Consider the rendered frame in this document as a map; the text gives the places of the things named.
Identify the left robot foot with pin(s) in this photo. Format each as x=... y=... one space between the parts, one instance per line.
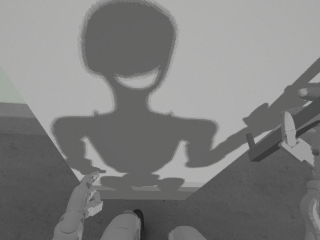
x=139 y=213

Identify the left robot forearm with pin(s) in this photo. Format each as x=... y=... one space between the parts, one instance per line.
x=69 y=227

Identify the left robot thigh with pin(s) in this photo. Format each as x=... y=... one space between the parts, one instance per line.
x=123 y=227

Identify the handle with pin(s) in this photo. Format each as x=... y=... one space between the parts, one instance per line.
x=303 y=121

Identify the robot left hand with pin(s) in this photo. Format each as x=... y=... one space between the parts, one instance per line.
x=80 y=198

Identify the fridge door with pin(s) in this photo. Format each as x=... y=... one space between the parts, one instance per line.
x=158 y=95

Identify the right robot forearm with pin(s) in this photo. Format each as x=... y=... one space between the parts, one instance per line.
x=310 y=210

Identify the robot right hand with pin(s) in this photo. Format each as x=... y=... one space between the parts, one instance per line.
x=297 y=148

